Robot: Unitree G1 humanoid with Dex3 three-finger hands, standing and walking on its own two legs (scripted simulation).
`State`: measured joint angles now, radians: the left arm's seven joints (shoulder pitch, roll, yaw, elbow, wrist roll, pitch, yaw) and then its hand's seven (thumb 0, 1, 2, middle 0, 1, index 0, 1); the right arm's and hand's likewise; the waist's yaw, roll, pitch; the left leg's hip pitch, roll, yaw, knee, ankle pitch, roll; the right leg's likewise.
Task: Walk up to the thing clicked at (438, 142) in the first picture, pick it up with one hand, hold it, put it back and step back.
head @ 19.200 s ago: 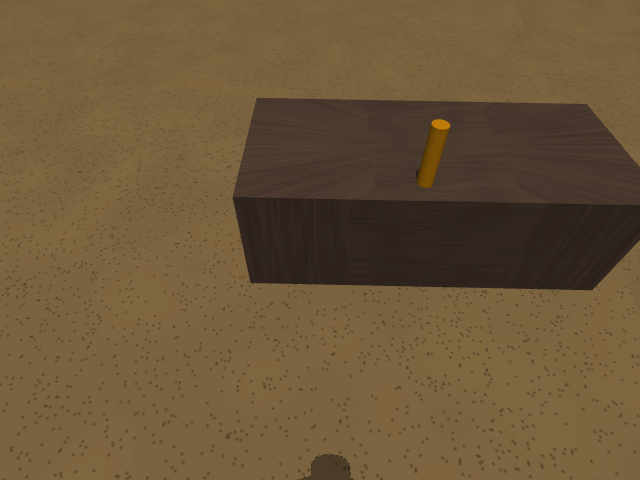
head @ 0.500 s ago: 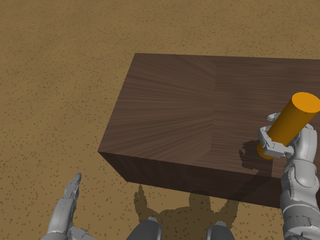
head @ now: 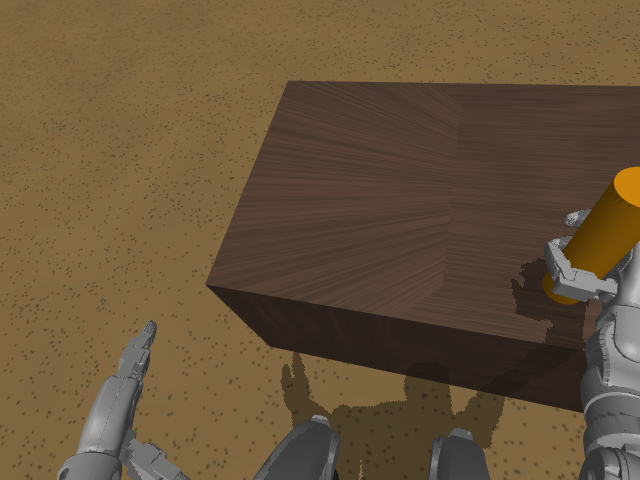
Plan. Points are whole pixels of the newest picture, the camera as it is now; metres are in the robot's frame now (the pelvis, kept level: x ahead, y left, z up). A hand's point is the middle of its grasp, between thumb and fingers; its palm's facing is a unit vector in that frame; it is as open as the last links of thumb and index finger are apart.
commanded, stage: lower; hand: right
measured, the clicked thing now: (596, 247) +0.44 -0.22 +0.01
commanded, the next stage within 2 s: loosen in 1.20 s
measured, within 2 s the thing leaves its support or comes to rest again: rests again in 0.98 s
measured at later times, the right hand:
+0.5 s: hand (561, 270) +0.45 -0.22 -0.08, palm faces +0.21 +0.98 +0.02, open 6.9 cm
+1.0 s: hand (551, 281) +0.45 -0.22 -0.12, palm faces +0.20 +0.98 +0.02, open 6.9 cm
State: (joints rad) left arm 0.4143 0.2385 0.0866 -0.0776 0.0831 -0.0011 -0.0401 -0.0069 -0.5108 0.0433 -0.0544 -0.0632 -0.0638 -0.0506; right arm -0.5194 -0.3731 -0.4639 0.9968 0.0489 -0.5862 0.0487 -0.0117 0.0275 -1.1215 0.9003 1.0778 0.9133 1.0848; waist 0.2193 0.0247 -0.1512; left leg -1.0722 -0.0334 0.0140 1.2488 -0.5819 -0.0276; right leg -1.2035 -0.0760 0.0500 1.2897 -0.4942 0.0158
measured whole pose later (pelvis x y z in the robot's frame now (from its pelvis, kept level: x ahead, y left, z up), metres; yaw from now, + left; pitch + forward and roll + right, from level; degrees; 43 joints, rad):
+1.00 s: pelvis -0.02 +0.00 -0.07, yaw +2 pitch +29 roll +7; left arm 0.47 0.28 0.11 -0.34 0.09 -0.03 -0.07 -0.01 -0.54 0.06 -0.05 -0.05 -0.05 -0.05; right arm -0.59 -0.51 -0.59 1.07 0.01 -0.62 0.09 -0.01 0.03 -1.12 0.90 1.08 0.91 1.09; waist 0.32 0.04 -0.16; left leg -1.38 -0.06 0.06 1.51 -0.64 -0.02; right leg -1.53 -0.09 0.11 1.56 -0.55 0.03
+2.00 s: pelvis -0.02 +0.01 -0.08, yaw +3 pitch +30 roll +7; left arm 0.50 0.30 0.15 -0.42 0.07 -0.05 -0.08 -0.01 -0.54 0.05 -0.06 -0.06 -0.06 -0.05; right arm -0.59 -0.54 -0.60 1.03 0.01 -0.59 0.10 0.00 0.29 -0.36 0.70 0.54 0.70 0.54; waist 0.33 0.04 -0.16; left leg -1.44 -0.07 0.06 1.57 -0.66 -0.02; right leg -1.59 -0.09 0.12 1.62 -0.56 0.03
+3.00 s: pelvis +0.03 -0.01 +0.07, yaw -2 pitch +13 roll +2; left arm 0.42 0.19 -0.07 0.06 -0.05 0.14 -0.02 0.00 0.47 0.65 -0.16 -0.23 -0.16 -0.23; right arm -0.16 -0.44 -0.30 0.66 0.01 -0.03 -0.04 -0.01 0.51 -0.07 0.06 0.06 0.05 0.06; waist 0.05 -0.02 -0.13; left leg -0.63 0.00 -0.01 0.89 -0.48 -0.04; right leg -0.76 -0.04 0.01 0.94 -0.41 0.00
